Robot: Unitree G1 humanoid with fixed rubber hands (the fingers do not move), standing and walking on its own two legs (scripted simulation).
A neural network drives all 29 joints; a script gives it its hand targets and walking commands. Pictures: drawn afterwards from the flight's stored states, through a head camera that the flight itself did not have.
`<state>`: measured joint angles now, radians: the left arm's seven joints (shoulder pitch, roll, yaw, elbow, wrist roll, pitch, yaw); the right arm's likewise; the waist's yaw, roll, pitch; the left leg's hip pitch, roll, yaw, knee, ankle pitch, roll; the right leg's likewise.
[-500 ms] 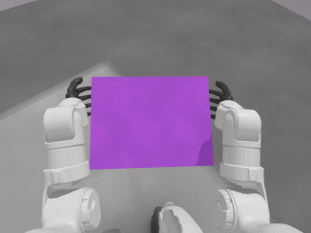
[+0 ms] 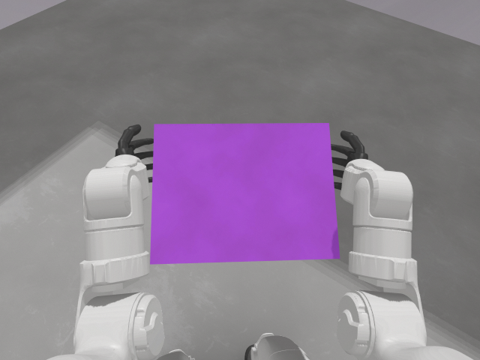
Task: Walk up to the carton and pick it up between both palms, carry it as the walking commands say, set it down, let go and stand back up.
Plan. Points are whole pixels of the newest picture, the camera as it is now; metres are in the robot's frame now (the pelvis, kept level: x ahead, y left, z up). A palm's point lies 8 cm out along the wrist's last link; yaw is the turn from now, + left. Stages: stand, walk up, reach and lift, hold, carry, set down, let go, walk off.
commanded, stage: carry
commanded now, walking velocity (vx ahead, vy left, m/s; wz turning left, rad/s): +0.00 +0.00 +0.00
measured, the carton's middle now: (241, 196) +0.38 -0.04 +0.00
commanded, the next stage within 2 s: hold in 1.22 s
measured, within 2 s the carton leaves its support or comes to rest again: neither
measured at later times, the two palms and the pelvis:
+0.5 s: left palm (115, 179) +0.34 +0.14 +0.14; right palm (370, 178) +0.32 -0.21 +0.14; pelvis -0.02 -0.02 +0.01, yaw -1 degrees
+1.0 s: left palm (103, 182) +0.34 +0.16 +0.14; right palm (355, 176) +0.33 -0.19 +0.13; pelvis -0.03 -0.01 +0.01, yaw +0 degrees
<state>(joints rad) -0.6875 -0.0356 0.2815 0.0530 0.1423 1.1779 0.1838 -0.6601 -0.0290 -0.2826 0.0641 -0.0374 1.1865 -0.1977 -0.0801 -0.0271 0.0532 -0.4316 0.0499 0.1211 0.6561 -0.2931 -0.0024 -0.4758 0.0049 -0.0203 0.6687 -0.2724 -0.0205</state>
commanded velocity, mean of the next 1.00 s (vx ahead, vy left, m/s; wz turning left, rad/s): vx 0.00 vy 0.00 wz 0.00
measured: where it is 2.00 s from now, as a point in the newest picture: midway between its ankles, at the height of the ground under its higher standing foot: outside the picture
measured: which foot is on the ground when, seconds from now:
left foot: down 0.00-1.00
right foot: down 0.00-1.00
